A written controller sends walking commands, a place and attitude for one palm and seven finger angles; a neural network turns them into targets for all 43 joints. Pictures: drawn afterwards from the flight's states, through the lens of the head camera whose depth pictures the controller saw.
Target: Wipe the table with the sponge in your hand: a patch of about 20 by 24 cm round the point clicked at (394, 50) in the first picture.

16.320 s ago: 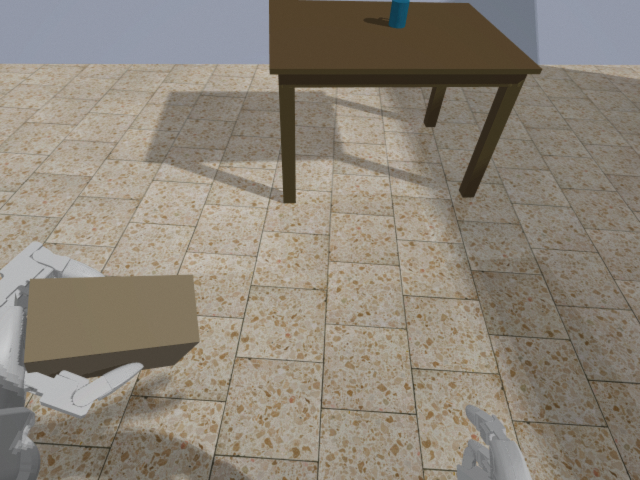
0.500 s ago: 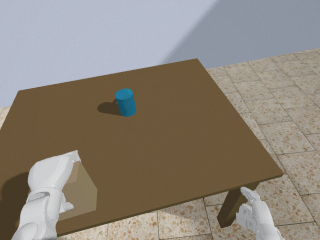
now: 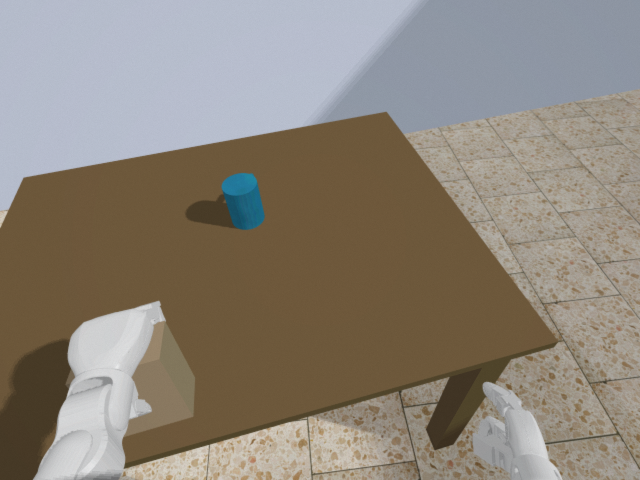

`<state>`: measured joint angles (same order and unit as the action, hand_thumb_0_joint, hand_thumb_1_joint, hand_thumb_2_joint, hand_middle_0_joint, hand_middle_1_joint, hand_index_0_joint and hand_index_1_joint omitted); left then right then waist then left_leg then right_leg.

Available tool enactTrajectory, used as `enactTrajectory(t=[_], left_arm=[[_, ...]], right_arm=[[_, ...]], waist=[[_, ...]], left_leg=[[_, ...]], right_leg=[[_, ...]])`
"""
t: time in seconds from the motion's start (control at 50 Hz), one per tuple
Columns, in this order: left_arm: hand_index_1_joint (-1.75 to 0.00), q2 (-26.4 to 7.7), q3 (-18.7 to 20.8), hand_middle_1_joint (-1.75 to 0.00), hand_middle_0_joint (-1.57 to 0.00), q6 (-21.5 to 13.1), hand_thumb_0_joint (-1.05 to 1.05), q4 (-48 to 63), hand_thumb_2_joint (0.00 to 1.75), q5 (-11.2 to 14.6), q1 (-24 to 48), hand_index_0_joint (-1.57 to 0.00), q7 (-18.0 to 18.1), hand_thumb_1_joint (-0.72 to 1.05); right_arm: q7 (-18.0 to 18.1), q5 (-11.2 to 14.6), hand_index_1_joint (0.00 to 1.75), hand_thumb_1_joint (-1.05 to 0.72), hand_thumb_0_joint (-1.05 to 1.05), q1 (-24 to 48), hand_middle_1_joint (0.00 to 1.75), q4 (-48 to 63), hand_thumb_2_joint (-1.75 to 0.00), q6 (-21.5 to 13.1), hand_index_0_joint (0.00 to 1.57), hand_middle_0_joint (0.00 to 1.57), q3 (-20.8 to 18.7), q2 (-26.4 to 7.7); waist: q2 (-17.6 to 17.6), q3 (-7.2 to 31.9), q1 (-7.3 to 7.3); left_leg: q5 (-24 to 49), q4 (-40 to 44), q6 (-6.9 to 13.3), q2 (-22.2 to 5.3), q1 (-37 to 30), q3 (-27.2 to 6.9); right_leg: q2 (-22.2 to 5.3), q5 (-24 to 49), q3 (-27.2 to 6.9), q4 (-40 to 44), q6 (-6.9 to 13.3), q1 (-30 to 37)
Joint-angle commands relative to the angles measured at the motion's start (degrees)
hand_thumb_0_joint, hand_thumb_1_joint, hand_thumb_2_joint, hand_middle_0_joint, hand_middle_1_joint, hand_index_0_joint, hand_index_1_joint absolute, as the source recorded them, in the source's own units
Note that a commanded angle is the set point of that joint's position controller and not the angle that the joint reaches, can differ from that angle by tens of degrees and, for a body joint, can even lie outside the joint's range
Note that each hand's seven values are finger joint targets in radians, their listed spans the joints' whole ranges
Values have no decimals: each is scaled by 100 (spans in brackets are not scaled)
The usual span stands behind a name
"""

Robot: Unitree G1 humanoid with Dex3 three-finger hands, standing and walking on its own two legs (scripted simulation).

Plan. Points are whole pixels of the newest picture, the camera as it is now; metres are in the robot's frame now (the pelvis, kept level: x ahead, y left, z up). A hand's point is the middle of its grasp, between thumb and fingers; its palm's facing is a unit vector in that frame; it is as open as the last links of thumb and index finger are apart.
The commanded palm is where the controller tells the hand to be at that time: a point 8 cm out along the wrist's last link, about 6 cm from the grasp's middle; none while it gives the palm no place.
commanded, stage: move the sponge above the wiping area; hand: left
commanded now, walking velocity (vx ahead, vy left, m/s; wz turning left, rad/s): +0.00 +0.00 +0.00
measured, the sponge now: (145, 390) +0.21 +0.29 -0.03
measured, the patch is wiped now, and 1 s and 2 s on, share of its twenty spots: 0.00 0.00 0.00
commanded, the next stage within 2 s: lower the sponge onto the table in 1.04 s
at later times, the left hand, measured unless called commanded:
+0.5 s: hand (147, 361) +0.24 +0.28 +0.00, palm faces -0.12 -0.10 -0.99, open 10.7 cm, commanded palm +0.22 +0.28 +0.07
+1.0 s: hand (137, 371) +0.22 +0.29 +0.01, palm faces -0.10 -0.10 -0.99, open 10.7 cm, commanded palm +0.20 +0.27 +0.08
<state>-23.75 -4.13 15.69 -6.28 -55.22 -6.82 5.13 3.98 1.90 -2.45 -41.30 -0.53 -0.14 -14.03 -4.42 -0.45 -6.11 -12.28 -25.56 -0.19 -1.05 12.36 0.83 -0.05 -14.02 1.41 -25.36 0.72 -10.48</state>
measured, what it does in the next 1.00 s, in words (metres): stands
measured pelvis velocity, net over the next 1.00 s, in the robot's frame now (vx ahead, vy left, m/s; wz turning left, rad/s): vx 0.00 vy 0.00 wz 0.00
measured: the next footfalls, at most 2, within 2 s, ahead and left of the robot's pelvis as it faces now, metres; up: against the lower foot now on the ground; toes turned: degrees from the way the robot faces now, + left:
none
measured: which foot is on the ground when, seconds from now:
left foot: down 0.00-1.00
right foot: down 0.00-1.00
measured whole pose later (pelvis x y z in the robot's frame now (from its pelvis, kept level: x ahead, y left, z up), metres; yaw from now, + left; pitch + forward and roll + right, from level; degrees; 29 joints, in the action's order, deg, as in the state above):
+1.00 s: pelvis +0.00 +0.00 +0.00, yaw +0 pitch +0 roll +0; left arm -22.1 -5.0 14.3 -7.1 -56.6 -8.6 9.6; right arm 3.1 1.7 -2.8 -41.1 -1.1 -1.4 -13.6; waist -4.0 0.9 -6.6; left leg -13.7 -27.8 -0.1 -1.0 13.9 0.5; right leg -0.1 -15.0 1.6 -26.6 0.6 -11.4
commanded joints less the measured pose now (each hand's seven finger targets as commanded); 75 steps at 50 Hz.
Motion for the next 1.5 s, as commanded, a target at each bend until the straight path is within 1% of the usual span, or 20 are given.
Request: enactTrajectory(t=[0.0,0.06,0.14,0.26,0.3,0.36,0.42,0.46,0.5,0.56,0.74,0.86,0.9,0.96,1.1,1.16,1.24,1.26,1.3,1.48], left_arm=[[-160,-1123,621,-160,-120,-392,0,1552,130,-230,1575,-120,473,10],[-160,-1346,958,-160,-120,-396,0,1286,130,-197,1204,-120,615,10],[-160,-952,641,-160,-120,-220,0,908,130,-186,1235,-120,697,10],[-160,-1241,845,-160,-120,-14,0,714,130,-187,1257,-120,705,10],[-160,-904,502,-160,-120,-65,0,802,130,-219,1428,-120,694,10],[-160,-1238,851,-160,-120,-112,0,779,130,-239,1255,-120,732,10],[-160,-996,600,-160,-120,-170,0,589,130,-274,1491,-120,745,10],[-160,-1256,876,-160,-120,-165,0,526,130,-246,1522,-120,792,10],[-160,-1000,620,-160,-120,-256,0,874,130,-303,1505,-120,830,10],[-160,-1123,736,-160,-120,-286,0,1050,130,-292,1473,-120,906,10],[-160,-801,504,-160,-120,14,0,796,130,-184,979,-120,810,10],[-160,-1292,897,-160,-120,-66,0,1096,130,-229,1042,-120,746,10],[-160,-907,512,-160,-120,-198,0,1354,130,-284,1144,-120,753,10],[-160,-918,509,-160,-120,-274,0,1346,130,-246,1356,-120,783,10],[-160,-728,332,-160,-120,-124,0,968,130,-296,1488,-120,827,10],[-160,-1037,657,-160,-120,6,0,826,130,-287,1333,-120,839,10],[-160,-874,507,-160,-120,96,0,712,130,-291,1303,-120,784,10],[-160,-1143,744,-160,-120,132,0,802,130,-278,1309,-120,785,10],[-160,-751,361,-160,-120,110,0,957,130,-296,1301,-120,749,10],[-160,-749,385,-160,-120,-26,0,1017,130,-309,1190,-120,756,10]], right_arm=[[41,-34,30,-90,0,908,30,958,-90,-449,20,20,-247,-561],[33,-50,30,-90,0,813,30,899,-90,-436,20,20,-299,-642],[-4,8,30,-90,0,857,30,882,-90,-392,20,20,-315,-648],[7,36,30,-90,0,912,30,884,-90,-336,20,20,-295,-699],[-3,41,30,-90,0,881,30,924,-90,-372,20,20,-297,-627],[-12,2,30,-90,0,839,30,887,-90,-349,20,20,-318,-695],[-25,15,30,-90,0,810,30,842,-90,-347,20,20,-308,-663],[-4,23,30,-90,0,766,30,818,-90,-332,20,20,-332,-707],[-18,16,30,-90,0,813,30,912,-90,-377,20,20,-348,-630],[-25,-12,30,-90,0,799,30,908,-90,-395,20,20,-352,-648],[-87,45,30,-90,0,902,30,902,-90,-315,20,20,-332,-655],[-44,3,30,-90,0,923,30,919,-90,-299,20,20,-320,-679],[-66,-12,30,-90,0,924,30,973,-90,-363,20,20,-314,-578],[-47,-22,30,-90,0,901,30,936,-90,-394,20,20,-304,-594],[-37,26,30,-90,0,972,30,900,-90,-367,20,20,-288,-575],[-38,28,30,-90,0,1012,30,892,-90,-309,20,20,-283,-632],[-56,42,30,-90,0,1036,30,888,-90,-271,20,20,-274,-617],[-48,39,30,-90,0,1057,30,903,-90,-253,20,20,-265,-658],[-79,47,30,-90,0,1068,30,976,-90,-298,20,20,-258,-577],[-115,24,30,-90,0,1016,30,928,-90,-306,20,20,-285,-613]], waist=[[-196,1371,1],[-74,1298,-52],[285,1198,-16],[191,1323,-72],[161,1405,1],[139,1465,-57],[363,1244,53],[257,1208,18],[37,1550,-20],[-164,1610,-32],[450,1307,-26],[118,1377,-81],[-35,1414,-35],[-111,1225,29],[181,1245,3],[173,1269,-101],[239,1279,-77],[77,1276,-119],[65,1327,-86],[347,1193,-37]], left_leg=[[1225,64,251,186,-868,-297],[1271,69,218,166,-771,-335],[1132,86,207,138,-566,-263],[1053,112,214,192,-523,-270],[1141,45,249,181,-570,-203],[1291,18,230,190,-575,-265],[1155,-32,242,175,-496,-256],[1021,-1,241,178,-472,-255],[1226,-62,252,183,-621,-237],[1435,-55,217,148,-703,-317],[1318,3,226,131,-513,-252],[1314,-2,240,186,-618,-300],[1419,-40,248,160,-731,-286],[1214,20,222,122,-737,-389],[981,88,212,143,-627,-312],[914,174,188,166,-573,-356],[1068,118,209,177,-552,-260],[1000,167,194,202,-548,-303],[1086,119,214,191,-602,-277],[1014,81,230,174,-553,-299]], right_leg=[[67,943,-353,408,327,-184],[103,1087,-461,414,361,-160],[30,1009,-311,373,284,-243],[71,960,-404,359,315,-107],[37,1076,-276,280,279,-149],[73,1295,-397,272,323,-80],[47,1172,-306,294,277,-316],[77,1020,-424,336,310,-301],[42,1155,-310,222,301,-206],[76,1296,-362,186,342,-198],[29,1325,-255,241,269,-161],[69,1323,-433,291,326,-48],[45,1278,-302,258,311,-154],[94,992,-377,345,336,-335],[77,768,-264,339,303,-318],[104,695,-375,397,336,-186],[59,946,-295,367,299,-129],[91,844,-410,406,336,-65],[69,888,-283,341,314,-109],[86,890,-354,374,308,-242]])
